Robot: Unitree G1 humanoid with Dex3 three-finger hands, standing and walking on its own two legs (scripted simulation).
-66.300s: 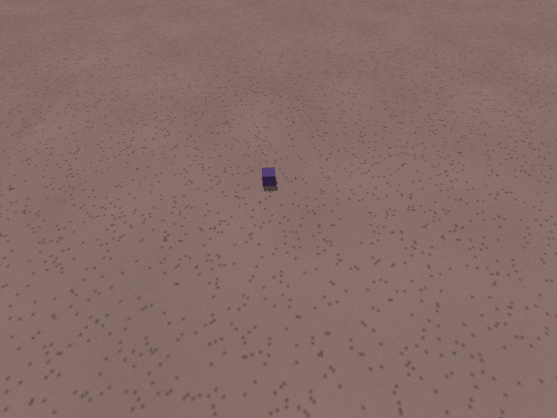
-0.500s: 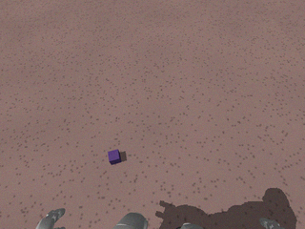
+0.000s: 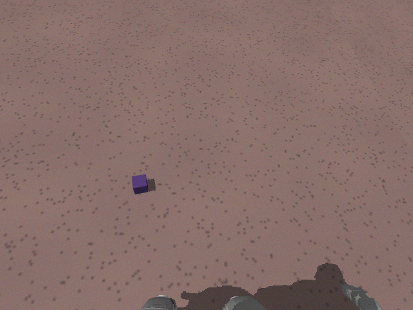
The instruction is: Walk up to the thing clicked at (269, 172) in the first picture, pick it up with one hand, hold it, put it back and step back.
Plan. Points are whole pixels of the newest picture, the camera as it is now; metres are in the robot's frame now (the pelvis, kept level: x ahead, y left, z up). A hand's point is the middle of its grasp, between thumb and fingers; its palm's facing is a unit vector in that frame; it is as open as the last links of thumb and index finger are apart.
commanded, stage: step back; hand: left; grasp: from above
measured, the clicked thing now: (140, 184) +0.71 +0.33 -0.73
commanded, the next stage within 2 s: none
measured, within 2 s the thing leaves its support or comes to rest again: neither
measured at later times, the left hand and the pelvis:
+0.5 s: hand out of the picture -0.04 +0.22 -0.13, palm faces +0.07 -0.90 -0.43, open 7.4 cm; pelvis -0.16 -0.05 -0.01, yaw +6 degrees
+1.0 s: hand out of the picture -0.30 +0.20 -0.14, palm faces +0.04 -0.90 -0.43, open 7.4 cm; pelvis -0.32 -0.08 -0.01, yaw +1 degrees
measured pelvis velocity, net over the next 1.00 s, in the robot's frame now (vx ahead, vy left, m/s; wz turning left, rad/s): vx -0.32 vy -0.08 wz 0.02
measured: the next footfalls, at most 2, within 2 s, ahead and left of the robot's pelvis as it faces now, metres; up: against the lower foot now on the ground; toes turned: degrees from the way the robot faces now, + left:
right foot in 0.12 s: -0.04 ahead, -0.15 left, +0.00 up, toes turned +1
left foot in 0.54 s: -0.17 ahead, +0.07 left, +0.00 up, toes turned +4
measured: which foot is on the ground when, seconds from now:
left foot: down 0.00-0.16, up 0.18-0.52, down 0.54-0.92, up 0.94-1.00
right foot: up 0.00-0.10, down 0.12-0.58, up 0.60-0.86, down 0.88-1.00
